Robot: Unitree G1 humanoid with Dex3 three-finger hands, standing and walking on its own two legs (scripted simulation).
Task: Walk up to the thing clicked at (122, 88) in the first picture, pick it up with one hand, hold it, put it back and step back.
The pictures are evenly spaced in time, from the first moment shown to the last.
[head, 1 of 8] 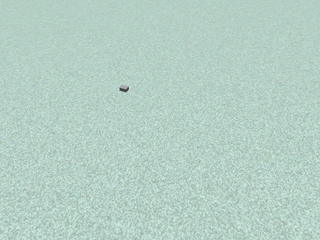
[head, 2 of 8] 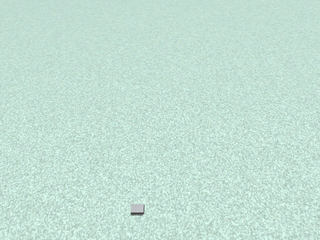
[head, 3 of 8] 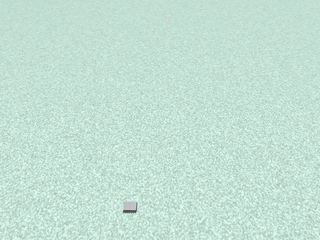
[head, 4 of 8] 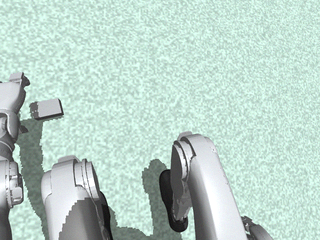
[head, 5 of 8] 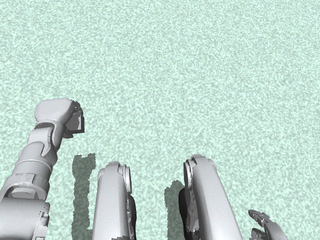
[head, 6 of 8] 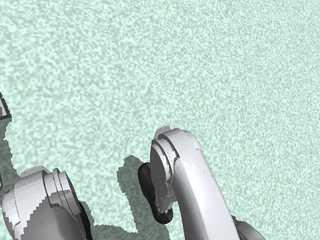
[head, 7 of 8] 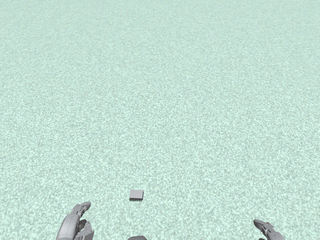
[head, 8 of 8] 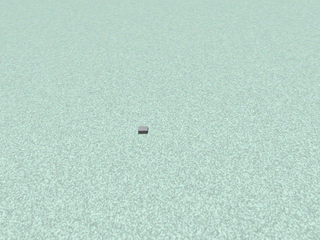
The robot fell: no
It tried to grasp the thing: yes
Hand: left
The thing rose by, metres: 0.68
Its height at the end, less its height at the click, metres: +0.00
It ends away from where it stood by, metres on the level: 0.01
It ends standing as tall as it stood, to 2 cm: yes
